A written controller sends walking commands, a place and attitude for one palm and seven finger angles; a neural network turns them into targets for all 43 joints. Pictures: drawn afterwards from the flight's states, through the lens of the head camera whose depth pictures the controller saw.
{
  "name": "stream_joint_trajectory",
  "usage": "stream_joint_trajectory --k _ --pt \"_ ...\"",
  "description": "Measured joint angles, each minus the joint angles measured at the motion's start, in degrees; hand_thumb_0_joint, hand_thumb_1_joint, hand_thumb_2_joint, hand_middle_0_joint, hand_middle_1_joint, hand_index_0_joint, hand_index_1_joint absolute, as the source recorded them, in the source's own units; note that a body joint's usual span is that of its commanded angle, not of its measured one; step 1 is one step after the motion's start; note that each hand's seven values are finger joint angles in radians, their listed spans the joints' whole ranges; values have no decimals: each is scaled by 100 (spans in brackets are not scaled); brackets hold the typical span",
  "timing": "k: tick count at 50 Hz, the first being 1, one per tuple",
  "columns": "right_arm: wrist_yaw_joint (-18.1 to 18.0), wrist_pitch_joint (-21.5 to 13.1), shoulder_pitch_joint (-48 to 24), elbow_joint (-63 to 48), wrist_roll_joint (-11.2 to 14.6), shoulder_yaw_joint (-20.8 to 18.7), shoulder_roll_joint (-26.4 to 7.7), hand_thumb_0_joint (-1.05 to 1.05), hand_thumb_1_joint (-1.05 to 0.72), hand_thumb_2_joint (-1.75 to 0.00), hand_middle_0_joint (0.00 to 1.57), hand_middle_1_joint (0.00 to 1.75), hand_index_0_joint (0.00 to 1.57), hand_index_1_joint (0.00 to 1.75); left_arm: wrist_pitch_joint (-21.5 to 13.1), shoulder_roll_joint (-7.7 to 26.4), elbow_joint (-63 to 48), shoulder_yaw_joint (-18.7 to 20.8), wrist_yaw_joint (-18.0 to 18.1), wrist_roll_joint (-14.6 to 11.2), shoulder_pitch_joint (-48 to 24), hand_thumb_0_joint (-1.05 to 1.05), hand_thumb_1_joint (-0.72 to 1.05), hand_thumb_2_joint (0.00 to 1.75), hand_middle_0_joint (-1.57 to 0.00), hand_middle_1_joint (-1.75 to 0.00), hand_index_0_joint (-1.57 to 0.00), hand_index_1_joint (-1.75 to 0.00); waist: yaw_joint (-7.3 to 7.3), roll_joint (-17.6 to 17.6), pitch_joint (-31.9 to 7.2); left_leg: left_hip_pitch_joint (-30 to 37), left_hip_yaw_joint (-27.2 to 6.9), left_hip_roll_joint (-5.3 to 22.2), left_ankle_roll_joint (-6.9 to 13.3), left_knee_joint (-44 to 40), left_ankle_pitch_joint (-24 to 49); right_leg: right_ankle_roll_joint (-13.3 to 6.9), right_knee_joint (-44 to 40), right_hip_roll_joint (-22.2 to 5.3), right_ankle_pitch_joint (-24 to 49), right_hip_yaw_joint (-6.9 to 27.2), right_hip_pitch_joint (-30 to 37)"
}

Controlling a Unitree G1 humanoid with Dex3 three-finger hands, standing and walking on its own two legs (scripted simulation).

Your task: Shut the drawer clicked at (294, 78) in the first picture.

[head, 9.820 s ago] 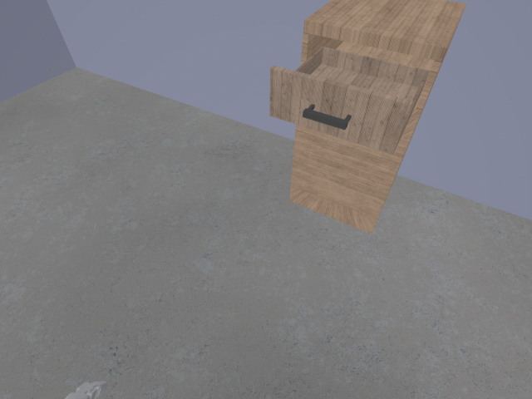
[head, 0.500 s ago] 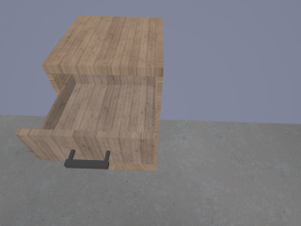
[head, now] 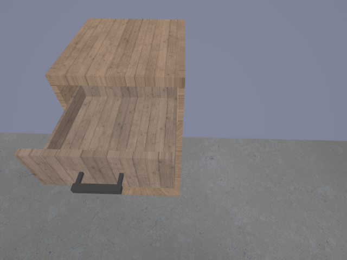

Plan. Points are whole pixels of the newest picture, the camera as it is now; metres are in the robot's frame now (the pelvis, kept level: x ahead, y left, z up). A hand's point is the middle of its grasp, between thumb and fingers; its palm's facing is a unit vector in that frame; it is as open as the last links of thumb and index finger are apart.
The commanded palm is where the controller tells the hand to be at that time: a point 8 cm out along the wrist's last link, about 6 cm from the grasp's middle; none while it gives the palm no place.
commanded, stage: look again from close up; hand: left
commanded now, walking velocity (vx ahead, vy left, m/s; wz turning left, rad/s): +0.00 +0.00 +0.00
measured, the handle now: (99, 182) +0.30 +0.22 -0.02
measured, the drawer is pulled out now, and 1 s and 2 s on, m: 0.27 0.27 0.27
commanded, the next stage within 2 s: raise the hand and make a fist in 0.12 s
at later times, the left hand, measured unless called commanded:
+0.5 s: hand (111, 228) +0.18 +0.15 +0.01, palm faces +0.13 -0.99 -0.02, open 6.7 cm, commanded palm +0.09 +0.20 -0.05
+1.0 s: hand (112, 246) +0.15 +0.14 -0.01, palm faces -0.09 -1.00 -0.01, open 4.1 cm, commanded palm +0.10 +0.22 +0.01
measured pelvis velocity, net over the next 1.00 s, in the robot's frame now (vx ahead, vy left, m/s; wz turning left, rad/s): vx -0.05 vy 0.01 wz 0.02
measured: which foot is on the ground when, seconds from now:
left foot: down 0.00-1.00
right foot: down 0.00-1.00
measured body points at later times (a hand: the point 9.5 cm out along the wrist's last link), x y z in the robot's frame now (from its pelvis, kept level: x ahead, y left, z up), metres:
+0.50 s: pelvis -0.03 +0.00 -0.03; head -0.03 -0.02 +0.42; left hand +0.17 +0.20 +0.02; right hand +0.13 -0.27 -0.11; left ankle -0.03 +0.12 -0.74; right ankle -0.02 -0.09 -0.74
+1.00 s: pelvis -0.05 +0.01 -0.06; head -0.02 -0.01 +0.39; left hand +0.15 +0.20 +0.00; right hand +0.12 -0.19 -0.15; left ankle -0.03 +0.12 -0.74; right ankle -0.02 -0.09 -0.74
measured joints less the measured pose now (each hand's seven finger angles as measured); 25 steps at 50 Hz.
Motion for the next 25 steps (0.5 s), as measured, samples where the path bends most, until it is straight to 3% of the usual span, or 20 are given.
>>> stream_joint_trajectory --k 12,14,16,18,20,22,25 --pt "2 20 6 -13 4 -13 7 1 -91 -90 19 30 20 30 -52 -69 29 -11 41 21 67 0 90 90 -20 -30 -20 -29 15 30 -2 -172 -31 80 -45 168 -5 -42 -15 70 37 -46 -71" --pt "-104 -241 207 -483 68 19 -118 2 -92 -90 20 30 20 30 484 41 -1822 -27 198 -323 715 3 94 90 -20 -30 -21 -30 70 65 59 -206 12 117 -37 289 -116 -45 115 102 16 -2 -148" --pt "-216 -781 382 -807 169 -54 -293 2 -93 -90 20 30 20 30 230 222 -3294 3 451 -559 1168 6 97 90 -22 -31 -22 -31 82 139 -70 -296 3 84 -29 388 -147 -43 261 61 -60 -9 -242" --pt "-272 -1110 374 -1142 268 -129 -514 2 -92 -90 20 30 20 30 97 306 -4390 9 561 -782 1234 6 97 90 -23 -33 -23 -32 3 263 -200 -445 -76 23 2 553 -174 -14 418 -11 -134 -86 -347" --pt "-299 -1368 200 -1483 251 -199 -725 2 -92 -90 20 30 20 30 -262 290 -5178 12 525 -875 1074 5 97 90 -25 -35 -25 -35 -108 363 -344 -717 -138 -26 35 811 -233 12 663 -77 -217 -147 -584" --pt "-263 -1544 -40 -1878 183 -287 -850 2 -92 -90 20 30 20 30 -801 177 -5629 34 334 -902 787 4 96 90 -27 -38 -27 -37 -181 372 -537 -1108 -136 -54 50 1137 -322 19 1021 -127 -325 -142 -990" --pt "-93 -1667 -436 -2460 127 -405 -835 2 -91 -90 20 30 20 30 -1738 -138 -5926 106 -238 -1050 601 3 94 90 -30 -43 -32 -43 -178 172 -797 -1742 -22 -20 26 1690 -515 -7 1647 -126 -513 -24 -1709"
